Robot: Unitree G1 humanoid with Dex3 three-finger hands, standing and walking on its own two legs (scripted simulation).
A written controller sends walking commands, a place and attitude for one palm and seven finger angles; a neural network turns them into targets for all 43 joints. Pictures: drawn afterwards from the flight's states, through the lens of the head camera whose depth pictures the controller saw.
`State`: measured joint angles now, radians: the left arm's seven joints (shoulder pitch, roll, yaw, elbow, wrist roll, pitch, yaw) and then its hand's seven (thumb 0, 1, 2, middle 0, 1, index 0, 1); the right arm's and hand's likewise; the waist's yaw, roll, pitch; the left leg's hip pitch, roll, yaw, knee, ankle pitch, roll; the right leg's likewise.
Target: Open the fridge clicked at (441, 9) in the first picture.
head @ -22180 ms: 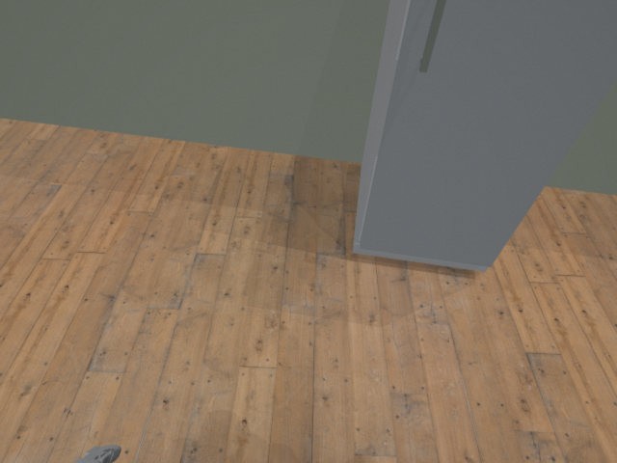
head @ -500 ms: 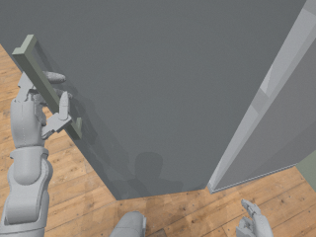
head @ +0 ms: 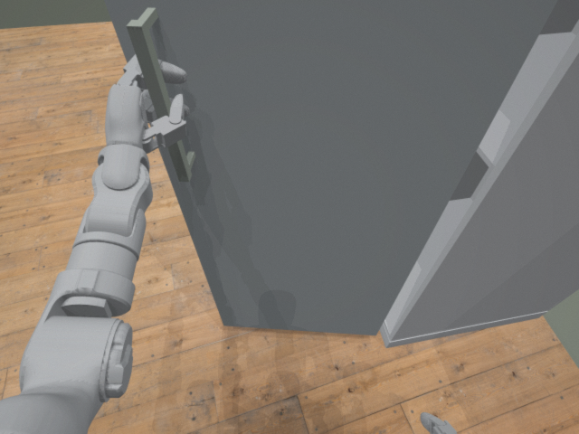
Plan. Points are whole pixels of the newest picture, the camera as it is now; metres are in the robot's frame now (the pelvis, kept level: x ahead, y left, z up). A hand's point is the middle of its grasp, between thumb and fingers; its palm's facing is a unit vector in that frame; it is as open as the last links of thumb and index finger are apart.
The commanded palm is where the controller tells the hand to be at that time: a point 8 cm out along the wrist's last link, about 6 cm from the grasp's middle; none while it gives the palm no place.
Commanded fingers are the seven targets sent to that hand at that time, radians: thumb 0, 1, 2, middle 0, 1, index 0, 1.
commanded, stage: stop walking and hold the door back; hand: left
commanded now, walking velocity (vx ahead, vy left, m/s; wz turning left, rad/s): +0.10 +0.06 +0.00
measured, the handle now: (169, 107) +0.48 +0.21 +0.19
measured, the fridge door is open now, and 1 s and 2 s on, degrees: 76 69 69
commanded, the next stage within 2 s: loosen the grip on the handle in 0.20 s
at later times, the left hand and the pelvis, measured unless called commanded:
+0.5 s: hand (172, 106) +0.48 +0.21 +0.20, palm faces +0.21 -0.97 -0.12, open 7.5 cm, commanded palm +0.43 +0.25 +0.18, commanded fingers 0.00 -0.43 0.26 -0.44 -1.38 -0.44 -1.38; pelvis +0.00 +0.02 -0.01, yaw -3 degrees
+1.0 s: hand (178, 121) +0.49 +0.21 +0.16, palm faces +0.25 -0.96 -0.16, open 14.5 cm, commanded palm +0.45 +0.27 +0.16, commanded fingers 0.00 -0.55 0.20 -0.25 -1.15 -0.25 -1.15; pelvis +0.04 +0.02 -0.01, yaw -2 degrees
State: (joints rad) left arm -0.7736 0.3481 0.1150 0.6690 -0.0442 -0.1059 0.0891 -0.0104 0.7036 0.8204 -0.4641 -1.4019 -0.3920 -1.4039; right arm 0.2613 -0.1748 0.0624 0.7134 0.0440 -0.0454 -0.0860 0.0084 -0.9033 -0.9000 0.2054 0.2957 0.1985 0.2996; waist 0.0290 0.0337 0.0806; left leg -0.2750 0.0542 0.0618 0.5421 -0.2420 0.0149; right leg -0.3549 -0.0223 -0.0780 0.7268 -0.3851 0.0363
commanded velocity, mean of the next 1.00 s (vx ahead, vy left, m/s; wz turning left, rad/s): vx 0.01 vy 0.02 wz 0.00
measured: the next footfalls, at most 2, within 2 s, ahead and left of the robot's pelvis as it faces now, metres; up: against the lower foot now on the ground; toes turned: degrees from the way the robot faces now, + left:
right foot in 0.04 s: +0.06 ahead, -0.12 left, +0.00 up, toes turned -5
left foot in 0.34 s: +0.10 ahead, +0.14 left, +0.00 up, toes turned +3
